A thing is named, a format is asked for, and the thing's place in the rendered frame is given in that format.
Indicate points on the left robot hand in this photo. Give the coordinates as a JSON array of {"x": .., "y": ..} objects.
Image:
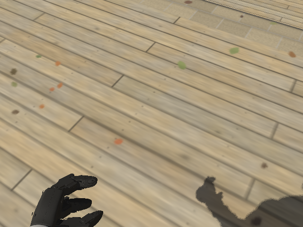
[{"x": 53, "y": 206}]

